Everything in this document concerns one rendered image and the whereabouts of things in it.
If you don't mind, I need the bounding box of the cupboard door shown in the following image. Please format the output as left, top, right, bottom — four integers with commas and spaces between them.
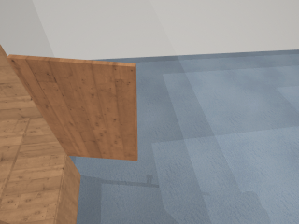
7, 54, 138, 161

